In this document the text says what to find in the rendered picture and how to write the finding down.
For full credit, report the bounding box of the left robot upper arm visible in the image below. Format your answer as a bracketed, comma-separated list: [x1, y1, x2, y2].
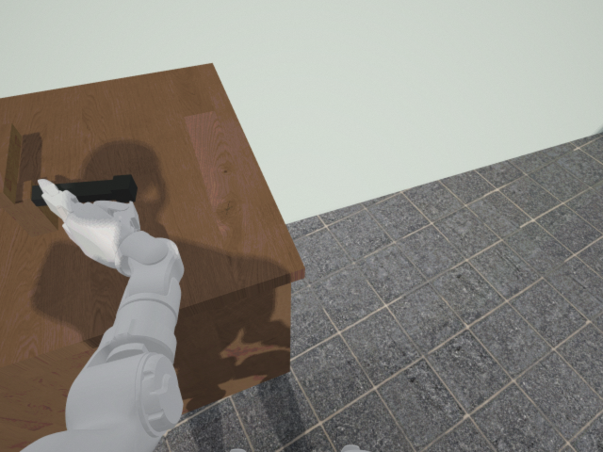
[20, 352, 183, 452]

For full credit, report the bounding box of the robot left forearm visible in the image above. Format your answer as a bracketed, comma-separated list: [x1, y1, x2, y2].
[65, 231, 184, 430]

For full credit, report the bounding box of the counter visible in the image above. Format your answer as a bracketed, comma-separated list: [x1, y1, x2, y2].
[0, 63, 305, 452]

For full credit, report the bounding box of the left robot hand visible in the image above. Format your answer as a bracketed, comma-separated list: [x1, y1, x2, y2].
[38, 179, 140, 268]

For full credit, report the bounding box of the tap lever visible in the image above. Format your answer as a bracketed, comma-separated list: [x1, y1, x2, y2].
[31, 174, 138, 206]

